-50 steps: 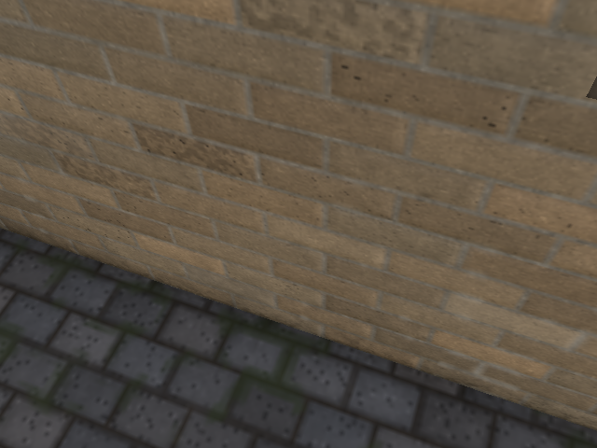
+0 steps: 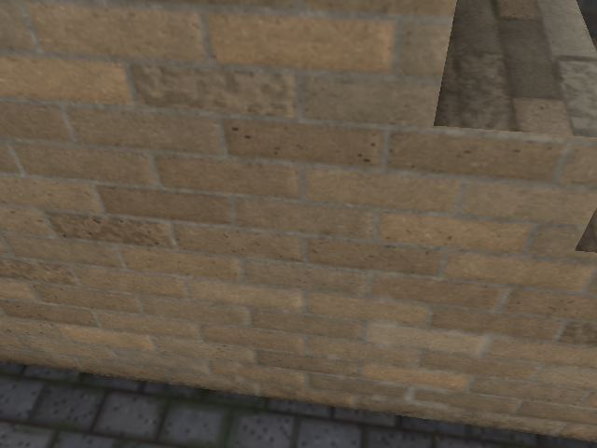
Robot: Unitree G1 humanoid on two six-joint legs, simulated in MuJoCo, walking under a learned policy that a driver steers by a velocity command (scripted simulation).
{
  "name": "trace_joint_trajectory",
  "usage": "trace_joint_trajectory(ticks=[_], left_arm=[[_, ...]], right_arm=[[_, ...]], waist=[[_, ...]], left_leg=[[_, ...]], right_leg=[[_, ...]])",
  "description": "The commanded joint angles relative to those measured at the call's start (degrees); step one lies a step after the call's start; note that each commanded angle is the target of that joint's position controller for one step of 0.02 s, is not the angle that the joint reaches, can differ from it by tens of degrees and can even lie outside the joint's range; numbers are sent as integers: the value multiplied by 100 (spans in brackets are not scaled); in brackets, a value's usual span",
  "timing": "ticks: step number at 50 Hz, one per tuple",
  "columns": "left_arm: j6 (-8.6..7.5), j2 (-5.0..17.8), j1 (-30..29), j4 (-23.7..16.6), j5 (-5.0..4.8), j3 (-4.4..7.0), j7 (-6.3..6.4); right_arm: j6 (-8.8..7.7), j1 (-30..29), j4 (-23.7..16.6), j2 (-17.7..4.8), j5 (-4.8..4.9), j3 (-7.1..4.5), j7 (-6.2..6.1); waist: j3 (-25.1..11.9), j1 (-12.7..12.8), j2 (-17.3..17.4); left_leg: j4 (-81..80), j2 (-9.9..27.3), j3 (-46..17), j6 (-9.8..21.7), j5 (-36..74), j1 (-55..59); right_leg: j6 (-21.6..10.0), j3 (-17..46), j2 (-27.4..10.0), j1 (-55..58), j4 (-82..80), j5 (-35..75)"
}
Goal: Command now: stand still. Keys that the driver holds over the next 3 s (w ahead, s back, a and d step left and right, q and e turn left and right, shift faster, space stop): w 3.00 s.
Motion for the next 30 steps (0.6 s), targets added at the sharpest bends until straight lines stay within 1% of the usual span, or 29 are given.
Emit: trace_joint_trajectory(ticks=[1,15,30], left_arm=[[-54,714,-36,-117,-6,101,14],[-63,643,165,-11,-9,90,-1],[-71,610,294,14,-9,90,8]], right_arm=[[-63,-8,-136,-543,0,-74,-22],[-70,206,33,-487,2,-14,-67],[-77,273,97,-435,14,0,-90]], waist=[[52,21,-179],[20,33,-156],[37,52,-116]], left_leg=[[-229,442,-414,75,155,119],[-141,482,-404,65,217,70],[-107,499,-416,88,361,99]], right_leg=[[-112,695,-759,-411,-551,226],[-133,635,-714,-338,-440,593],[-122,587,-709,-252,-328,876]])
